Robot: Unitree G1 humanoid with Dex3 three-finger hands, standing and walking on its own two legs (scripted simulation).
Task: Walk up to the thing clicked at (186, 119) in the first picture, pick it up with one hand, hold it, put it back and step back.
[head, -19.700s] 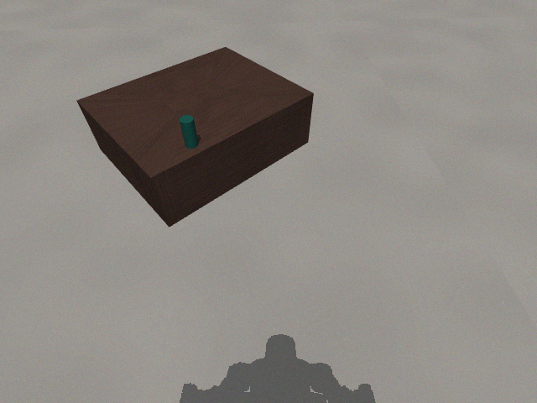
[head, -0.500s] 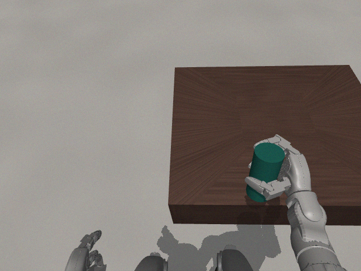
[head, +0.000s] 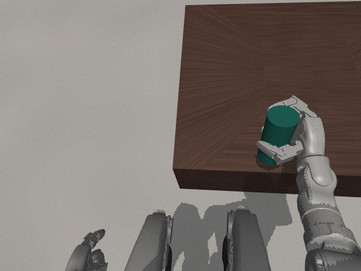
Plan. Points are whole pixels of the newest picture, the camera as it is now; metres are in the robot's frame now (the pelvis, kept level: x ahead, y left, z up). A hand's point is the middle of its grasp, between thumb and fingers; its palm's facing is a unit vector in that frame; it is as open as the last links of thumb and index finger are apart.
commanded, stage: crouch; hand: right
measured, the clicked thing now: (275, 137) +0.41 -0.17 -0.01
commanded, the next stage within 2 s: lower in 0.40 s
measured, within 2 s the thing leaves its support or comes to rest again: neither
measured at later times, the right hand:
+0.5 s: hand (269, 136) +0.43 -0.18 -0.06, palm faces -0.02 +1.00 +0.00, open 9.7 cm
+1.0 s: hand (260, 147) +0.44 -0.18 -0.14, palm faces -0.03 +1.00 -0.01, open 9.7 cm
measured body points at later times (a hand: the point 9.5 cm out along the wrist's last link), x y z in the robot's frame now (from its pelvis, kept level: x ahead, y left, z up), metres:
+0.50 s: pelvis -0.01 +0.00 -0.05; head +0.16 -0.03 +0.36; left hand +0.13 +0.27 -0.17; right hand +0.43 -0.23 -0.06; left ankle +0.03 +0.14 -0.54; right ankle +0.08 -0.14 -0.54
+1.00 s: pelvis -0.03 +0.00 -0.12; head +0.17 -0.03 +0.28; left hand +0.10 +0.28 -0.25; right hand +0.43 -0.23 -0.14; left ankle +0.03 +0.14 -0.54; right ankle +0.08 -0.14 -0.54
